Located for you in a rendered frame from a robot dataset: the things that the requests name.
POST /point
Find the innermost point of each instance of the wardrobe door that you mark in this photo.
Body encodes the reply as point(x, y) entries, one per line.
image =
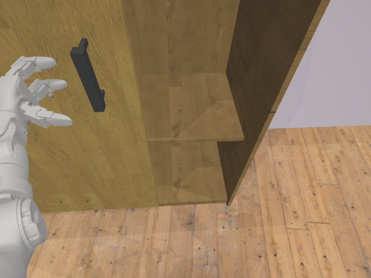
point(102, 161)

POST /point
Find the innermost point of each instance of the robot left forearm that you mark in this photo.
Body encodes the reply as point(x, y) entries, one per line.
point(14, 164)

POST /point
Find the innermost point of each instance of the handle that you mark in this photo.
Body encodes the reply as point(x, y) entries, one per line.
point(86, 73)

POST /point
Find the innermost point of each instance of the left robot upper arm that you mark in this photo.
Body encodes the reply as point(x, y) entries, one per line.
point(22, 229)

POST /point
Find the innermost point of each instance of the left robot hand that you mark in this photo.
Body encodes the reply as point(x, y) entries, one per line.
point(14, 93)

